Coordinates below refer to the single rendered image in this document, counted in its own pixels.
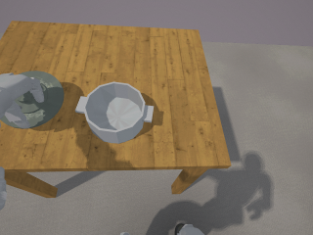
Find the knob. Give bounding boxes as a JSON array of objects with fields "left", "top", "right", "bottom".
[{"left": 17, "top": 91, "right": 34, "bottom": 104}]

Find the left robot hand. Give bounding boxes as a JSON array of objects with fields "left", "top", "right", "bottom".
[{"left": 0, "top": 72, "right": 44, "bottom": 129}]

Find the robot right shin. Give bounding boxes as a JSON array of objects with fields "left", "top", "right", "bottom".
[{"left": 180, "top": 224, "right": 194, "bottom": 231}]

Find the lid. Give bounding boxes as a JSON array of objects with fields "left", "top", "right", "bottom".
[{"left": 0, "top": 70, "right": 65, "bottom": 129}]

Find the table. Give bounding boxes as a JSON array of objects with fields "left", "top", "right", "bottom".
[{"left": 0, "top": 21, "right": 231, "bottom": 198}]

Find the right robot foot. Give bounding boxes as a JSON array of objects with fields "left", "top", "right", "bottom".
[{"left": 174, "top": 223, "right": 184, "bottom": 235}]

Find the pot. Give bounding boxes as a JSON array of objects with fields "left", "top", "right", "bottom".
[{"left": 75, "top": 81, "right": 154, "bottom": 144}]

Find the left robot forearm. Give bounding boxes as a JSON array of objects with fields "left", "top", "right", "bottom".
[{"left": 0, "top": 87, "right": 13, "bottom": 127}]

